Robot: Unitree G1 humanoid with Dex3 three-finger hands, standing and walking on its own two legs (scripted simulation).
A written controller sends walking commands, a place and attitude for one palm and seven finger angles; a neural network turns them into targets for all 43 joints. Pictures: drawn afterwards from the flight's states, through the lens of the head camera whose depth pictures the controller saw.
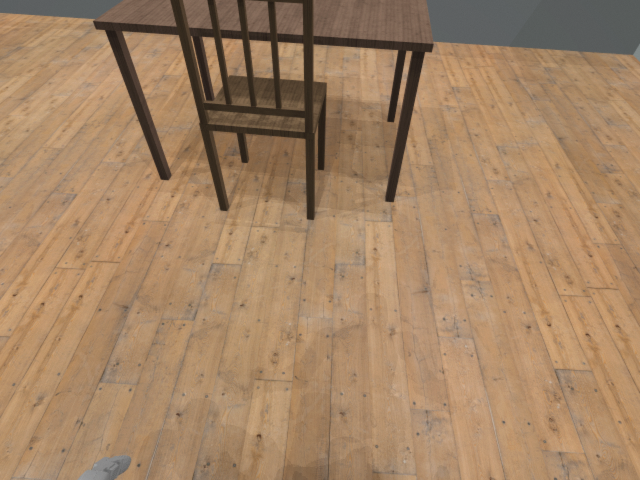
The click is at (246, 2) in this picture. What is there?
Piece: chair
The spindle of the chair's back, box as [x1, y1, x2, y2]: [237, 0, 256, 106]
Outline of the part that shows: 237,0 250,102 252,106 255,106 256,100 244,0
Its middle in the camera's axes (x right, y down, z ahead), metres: -0.24 -0.59 +1.25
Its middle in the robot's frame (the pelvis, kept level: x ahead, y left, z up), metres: +1.32 +0.30 -0.06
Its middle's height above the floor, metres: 0.71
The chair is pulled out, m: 0.00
